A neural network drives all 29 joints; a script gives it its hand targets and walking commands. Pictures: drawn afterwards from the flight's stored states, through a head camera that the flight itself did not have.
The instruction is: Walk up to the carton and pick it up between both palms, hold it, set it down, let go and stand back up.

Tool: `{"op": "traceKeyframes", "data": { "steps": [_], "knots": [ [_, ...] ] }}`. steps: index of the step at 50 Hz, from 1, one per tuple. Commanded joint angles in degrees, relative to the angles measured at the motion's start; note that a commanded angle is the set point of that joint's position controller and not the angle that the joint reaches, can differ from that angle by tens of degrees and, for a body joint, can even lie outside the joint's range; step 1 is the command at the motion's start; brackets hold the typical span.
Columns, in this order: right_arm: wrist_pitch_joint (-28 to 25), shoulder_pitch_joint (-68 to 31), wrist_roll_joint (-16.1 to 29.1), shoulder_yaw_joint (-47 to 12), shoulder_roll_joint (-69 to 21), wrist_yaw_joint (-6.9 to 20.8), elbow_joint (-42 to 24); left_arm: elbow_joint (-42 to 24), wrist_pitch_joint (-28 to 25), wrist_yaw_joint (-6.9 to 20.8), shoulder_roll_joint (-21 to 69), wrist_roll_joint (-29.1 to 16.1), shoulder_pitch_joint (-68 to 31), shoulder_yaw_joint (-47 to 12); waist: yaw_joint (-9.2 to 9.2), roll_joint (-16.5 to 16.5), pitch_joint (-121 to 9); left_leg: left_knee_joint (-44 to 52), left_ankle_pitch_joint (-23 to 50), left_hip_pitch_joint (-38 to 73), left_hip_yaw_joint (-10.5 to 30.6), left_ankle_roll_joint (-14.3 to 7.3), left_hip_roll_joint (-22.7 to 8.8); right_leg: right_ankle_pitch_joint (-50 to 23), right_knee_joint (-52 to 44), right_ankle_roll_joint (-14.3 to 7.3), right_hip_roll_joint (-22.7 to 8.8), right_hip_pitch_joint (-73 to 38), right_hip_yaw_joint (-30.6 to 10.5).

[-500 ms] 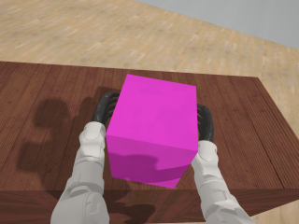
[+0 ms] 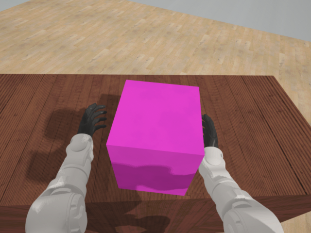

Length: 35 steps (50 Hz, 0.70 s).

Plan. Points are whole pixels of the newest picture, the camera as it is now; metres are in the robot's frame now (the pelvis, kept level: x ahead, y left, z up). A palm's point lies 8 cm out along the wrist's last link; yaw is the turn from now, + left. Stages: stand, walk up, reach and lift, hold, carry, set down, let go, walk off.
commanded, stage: set down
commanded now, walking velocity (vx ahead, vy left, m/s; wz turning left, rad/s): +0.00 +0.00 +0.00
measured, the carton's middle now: (156, 140) +0.38 -0.01 +0.01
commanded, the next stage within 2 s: none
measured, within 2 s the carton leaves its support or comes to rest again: neither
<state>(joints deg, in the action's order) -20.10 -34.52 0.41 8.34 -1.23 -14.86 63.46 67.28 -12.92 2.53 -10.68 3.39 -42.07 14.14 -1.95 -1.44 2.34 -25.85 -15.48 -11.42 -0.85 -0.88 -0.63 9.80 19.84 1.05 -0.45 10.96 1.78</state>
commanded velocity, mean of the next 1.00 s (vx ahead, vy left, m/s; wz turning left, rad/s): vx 0.00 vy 0.00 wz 0.00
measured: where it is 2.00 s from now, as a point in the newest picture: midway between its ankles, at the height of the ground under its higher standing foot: outside the picture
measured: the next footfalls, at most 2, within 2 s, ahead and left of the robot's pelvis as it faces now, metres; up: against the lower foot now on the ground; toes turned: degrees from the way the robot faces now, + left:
none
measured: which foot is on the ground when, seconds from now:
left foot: down 0.00-1.00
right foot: down 0.00-1.00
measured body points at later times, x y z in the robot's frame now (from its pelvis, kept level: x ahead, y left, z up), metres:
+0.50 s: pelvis -0.03 +0.00 +0.00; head -0.04 +0.02 +0.45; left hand +0.35 +0.20 +0.04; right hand +0.31 -0.15 +0.03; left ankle -0.02 +0.10 -0.74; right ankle +0.00 -0.14 -0.74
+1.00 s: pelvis -0.04 +0.00 +0.00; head -0.05 +0.02 +0.45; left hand +0.29 +0.22 +0.03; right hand +0.24 -0.18 +0.03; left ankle -0.02 +0.10 -0.74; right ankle +0.00 -0.14 -0.74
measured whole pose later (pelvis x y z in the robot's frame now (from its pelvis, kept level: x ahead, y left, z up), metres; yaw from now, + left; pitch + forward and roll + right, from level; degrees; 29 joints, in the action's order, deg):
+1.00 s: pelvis -0.04 +0.00 +0.00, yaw +0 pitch -3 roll -2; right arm -11.8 -4.1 5.8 -0.8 -0.7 -15.3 27.6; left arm 32.6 0.5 6.3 -14.0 -4.4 -13.1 8.2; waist -2.0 -1.5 0.6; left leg -27.7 -13.7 -11.5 -0.9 -0.9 -0.7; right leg 8.0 21.3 1.1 -0.5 10.8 1.7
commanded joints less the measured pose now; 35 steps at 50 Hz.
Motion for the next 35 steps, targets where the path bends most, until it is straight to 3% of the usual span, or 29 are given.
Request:
{"op": "traceKeyframes", "data": {
  "steps": [1, 2, 3, 4, 5, 6, 7, 8, 9, 10, 11, 12, 13, 14, 15, 18, 20, 22, 23, 24, 25, 26, 27, 29, 30, 32, 33, 34, 35],
  "knots": [
    [-2.53, -16.88, 6.49, -5.57, 4.25, 1.02, -0.75, -2.38, -1.44, 0.58, -6.78, -4.98, -20.65, -5.66, -1.44, 5.79, -27.92, -2.86, 25.33, -7.79, -2.20, 4.80, 1.31, -23.28, 4.32, 0.94, 1.78, -9.14, -0.20],
    [-2.66, -16.72, 7.38, -6.44, 3.94, 1.41, -0.35, -2.57, -1.59, 0.65, -5.87, -5.29, -20.24, -6.57, -1.52, 6.37, -26.78, -2.35, 24.54, -7.60, -1.50, 4.91, 1.19, -21.72, 3.98, 0.73, 1.87, -8.66, -0.28],
    [-2.67, -16.63, 7.45, -7.13, 4.48, 0.97, -3.39, -2.76, -0.50, 0.75, -6.83, -5.32, -18.82, -6.36, -0.61, 4.31, -27.14, -2.35, 25.10, -7.34, -1.85, 4.62, 1.38, -24.31, 3.74, 0.79, 2.14, -10.81, -0.55],
    [-2.83, -15.15, 6.74, -6.02, 4.64, 0.82, -2.39, -3.88, -0.93, 0.54, -6.70, -5.17, -18.01, -6.34, -1.90, 5.79, -28.44, -2.33, 26.32, -6.00, -1.91, 5.06, 1.29, -24.21, 4.10, 0.87, 2.13, -11.10, -0.23],
    [-3.23, -15.76, 7.53, -7.24, 4.17, 0.97, -3.38, -3.85, -0.70, 0.53, -6.43, -5.33, -18.17, -6.65, -0.40, 5.19, -28.68, -2.74, 25.39, -6.48, -1.47, 4.84, 1.32, -22.25, 3.93, 0.96, 2.03, -10.70, -0.44],
    [-2.88, -14.19, 7.85, -7.40, 4.21, 0.86, -5.09, -5.24, -0.61, 0.53, -7.20, -5.82, -16.17, -6.82, -0.91, 4.60, -27.94, -2.58, 26.59, -5.91, -1.60, 5.03, 1.43, -24.02, 3.58, 1.06, 2.36, -11.71, -0.45],
    [-2.25, -17.42, 7.15, -6.64, 4.78, 1.29, -4.80, -3.87, -1.67, 0.56, -8.12, -6.42, -20.04, -6.20, -0.92, 3.03, -27.72, -1.98, 22.95, -7.60, -2.03, 4.21, 1.87, -21.67, 3.35, 1.22, 2.07, -10.84, -0.68],
    [-2.57, -12.53, 8.53, -8.86, 4.41, 0.80, -5.90, -5.53, -0.96, 0.99, -7.68, -6.10, -14.99, -6.58, -0.10, 3.35, -27.75, -2.29, 25.32, -6.23, -2.37, 4.50, 1.98, -26.08, 3.69, 1.43, 1.86, -13.11, -0.77],
    [-2.33, -12.97, 8.03, -8.98, 3.93, 0.90, -5.33, -4.72, -0.82, 1.13, -9.22, -5.88, -16.68, -6.26, -0.60, 3.76, -25.80, -1.69, 23.34, -7.93, -1.94, 4.17, 2.10, -23.69, 4.03, 1.35, 1.50, -13.77, -1.38],
    [-3.06, -10.98, 9.09, -9.62, 4.34, 0.57, -8.22, -7.71, -0.44, 0.98, -7.41, -6.30, -13.13, -5.98, 0.50, 3.21, -29.65, -2.38, 26.80, -4.67, -2.18, 4.54, 1.74, -26.47, 4.02, 1.02, 2.18, -14.77, -0.80],
    [-3.18, -9.69, 8.16, -8.64, 3.99, 0.53, -6.42, -6.57, -0.62, 1.14, -7.79, -6.08, -13.40, -7.09, -1.18, 3.74, -26.98, -1.94, 24.50, -4.88, -1.60, 4.65, 1.67, -24.09, 3.60, 1.22, 1.89, -13.38, -0.76],
    [-3.09, -11.07, 9.13, -8.76, 4.37, 0.34, -6.71, -7.11, -0.07, 1.11, -8.30, -5.92, -14.12, -5.94, 0.19, 4.55, -27.10, -1.97, 23.37, -5.61, -1.71, 4.54, 1.78, -22.22, 3.28, 0.89, 1.88, -12.62, -1.00],
    [-4.03, -5.90, 9.29, -10.76, 2.54, 0.33, -9.74, -11.44, -0.42, 1.47, -6.24, -6.52, -8.27, -8.28, -0.40, 4.05, -28.99, -2.33, 28.38, -1.51, -1.65, 4.59, 1.51, -27.27, 3.53, 1.05, 2.18, -14.50, -0.40],
    [-4.18, -5.20, 9.41, -10.04, 4.25, 0.17, -8.55, -12.22, 0.43, 1.46, -6.58, -5.54, -7.82, -6.79, -0.44, 4.73, -27.19, -2.33, 29.38, -1.06, -0.87, 5.13, 1.20, -26.67, 3.04, 0.96, 2.46, -14.97, -0.66],
    [-3.25, -7.65, 8.17, -8.43, 4.56, -0.10, -7.47, -9.89, 0.64, 1.31, -8.53, -4.83, -12.04, -6.07, -0.37, 5.33, -25.98, -1.94, 26.59, -1.97, -1.30, 4.99, 1.55, -23.14, 2.59, 0.95, 2.57, -12.80, -0.64],
    [-1.34, -8.73, 11.59, -11.95, 4.79, -0.10, -11.19, -8.82, 2.34, 1.62, -8.68, -7.82, -11.03, -7.39, 1.28, 4.14, -20.83, -1.21, 20.30, -3.88, -1.62, 4.03, 1.63, -16.78, 1.69, 0.33, 2.03, -12.02, -0.91],
    [-0.21, -11.88, 9.78, -8.56, 4.91, -0.53, -13.16, -8.31, 1.66, 1.52, -9.42, -9.52, -14.96, -8.97, -0.90, 2.98, -18.36, 0.04, 12.34, -6.05, -1.35, 3.34, 1.41, -10.37, 1.08, 0.25, 2.00, -9.52, -1.04],
    [0.34, -9.61, 9.72, -9.13, 3.75, -0.80, -17.98, -10.34, 1.16, 1.70, -10.61, -11.21, -12.68, -10.39, -0.53, 2.57, -18.75, 0.68, 8.84, -5.72, -1.85, 2.81, 1.44, -7.24, 1.17, 0.32, 1.70, -11.06, -1.06],
    [1.13, -11.41, 9.92, -8.66, 3.54, -0.75, -19.19, -11.81, 1.24, 1.33, -9.14, -12.43, -13.83, -11.87, -1.45, 3.09, -19.63, 0.56, 9.33, -5.25, -1.53, 2.69, 1.15, -7.76, 1.46, -0.15, 2.13, -9.68, -0.55],
    [1.81, -8.96, 9.98, -9.30, 3.62, -0.58, -19.39, -10.94, 1.37, 1.49, -11.02, -12.13, -13.06, -10.39, -0.29, 2.04, -18.87, 0.95, 7.82, -5.03, -1.90, 2.40, 1.35, -5.43, 1.01, 0.02, 1.65, -9.38, -1.29],
    [1.65, -5.28, 9.51, -10.44, 2.58, -0.67, -19.38, -14.28, 1.35, 1.62, -11.08, -11.04, -10.34, -9.02, 1.07, 3.67, -18.73, 1.23, 8.06, -4.60, -1.65, 2.47, 1.52, -5.06, 1.22, 0.11, 1.37, -10.32, -1.81],
    [2.22, -3.15, 9.87, -10.13, 2.59, -0.73, -18.90, -12.73, 2.01, 1.61, -11.35, -10.31, -7.71, -8.47, 0.95, 3.25, -18.80, 1.70, 7.04, -4.43, -1.55, 2.21, 1.53, -4.66, 1.33, 0.23, 1.64, -11.02, -1.87],
    [2.53, -4.06, 9.53, -10.37, 2.87, -0.81, -20.97, -16.04, 2.21, 1.63, -10.29, -10.62, -7.89, -8.98, 1.22, 3.48, -19.28, 1.74, 8.23, -2.95, -1.67, 2.51, 1.47, -6.05, 1.49, 0.11, 1.72, -12.60, -1.63],
    [4.10, -1.53, 10.87, -10.91, 4.15, -0.79, -19.94, -19.17, 4.13, 1.79, -9.36, -9.86, -5.88, -9.41, 0.77, 5.99, -18.17, 3.56, 8.56, -1.62, -0.48, 2.54, 0.63, -7.19, 1.05, -0.18, 2.40, -12.10, -1.15],
    [4.95, -3.26, 9.57, -8.66, 4.29, -0.65, -17.47, -16.77, 4.33, 1.59, -10.12, -9.39, -9.00, -9.34, 0.47, 7.37, -16.13, 4.41, 5.64, -3.23, -0.12, 2.84, 0.28, -5.06, 1.04, -0.54, 2.82, -10.58, -0.38],
    [5.78, 3.06, 9.21, -9.58, 4.35, -1.31, -20.10, -19.95, 5.92, 2.45, -11.17, -8.88, -2.81, -7.63, 1.08, 5.24, -15.20, 4.81, 6.25, -1.84, -0.06, 2.52, 0.04, -5.89, 0.44, -0.35, 2.68, -12.82, -0.55],
    [5.73, 3.62, 10.73, -11.11, 3.50, -1.49, -22.30, -22.08, 6.68, 2.73, -10.81, -9.15, -1.06, -7.89, 1.33, 5.24, -15.92, 4.11, 8.44, -0.46, -0.33, 2.51, 0.02, -7.53, 0.38, -0.25, 2.44, -14.43, -0.76],
    [5.71, 2.78, 10.08, -9.82, 4.39, -1.64, -23.71, -23.80, 7.17, 2.70, -9.69, -9.51, -1.62, -8.60, 0.43, 5.11, -16.80, 4.51, 8.40, -0.76, -0.37, 2.64, -0.06, -7.73, 0.67, -0.29, 3.20, -14.33, -0.24],
    [5.27, 5.74, 10.10, -9.71, 4.53, -1.58, -25.92, -25.73, 7.73, 2.65, -8.78, -9.30, 2.54, -8.57, 1.44, 6.44, -17.13, 4.64, 10.31, 0.43, 0.41, 3.07, -0.18, -9.71, 0.81, -0.58, 3.35, -15.43, -0.48]
  ]
}}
